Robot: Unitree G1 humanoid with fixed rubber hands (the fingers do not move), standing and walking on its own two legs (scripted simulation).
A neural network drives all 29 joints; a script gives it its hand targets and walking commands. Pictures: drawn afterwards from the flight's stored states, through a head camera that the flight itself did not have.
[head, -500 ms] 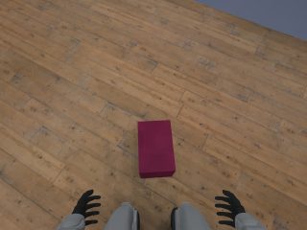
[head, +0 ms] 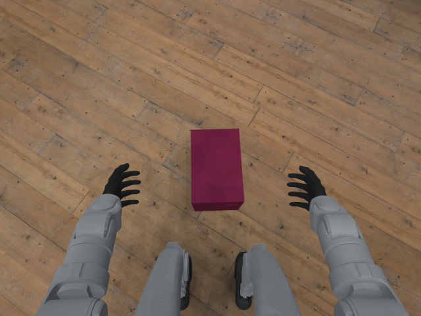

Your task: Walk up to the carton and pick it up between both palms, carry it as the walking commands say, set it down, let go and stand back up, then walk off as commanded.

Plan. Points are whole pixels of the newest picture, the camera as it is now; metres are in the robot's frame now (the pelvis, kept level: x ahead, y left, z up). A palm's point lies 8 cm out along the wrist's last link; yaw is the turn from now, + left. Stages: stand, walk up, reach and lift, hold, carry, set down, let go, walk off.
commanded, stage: reach and lift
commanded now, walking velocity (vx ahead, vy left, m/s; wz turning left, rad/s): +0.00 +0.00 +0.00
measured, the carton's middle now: (215, 171) +0.52 +0.00 -0.58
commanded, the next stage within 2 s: none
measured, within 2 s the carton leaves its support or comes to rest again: neither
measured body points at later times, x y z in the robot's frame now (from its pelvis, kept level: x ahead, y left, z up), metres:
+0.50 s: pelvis -0.01 +0.00 -0.03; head +0.28 +0.00 +0.32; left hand +0.47 +0.21 -0.14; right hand +0.49 -0.18 -0.14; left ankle +0.07 +0.12 -0.65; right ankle +0.08 -0.12 -0.65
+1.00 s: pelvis +0.01 +0.01 -0.06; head +0.34 +0.01 +0.24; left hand +0.52 +0.20 -0.21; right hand +0.53 -0.18 -0.21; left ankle +0.07 +0.13 -0.65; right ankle +0.08 -0.12 -0.65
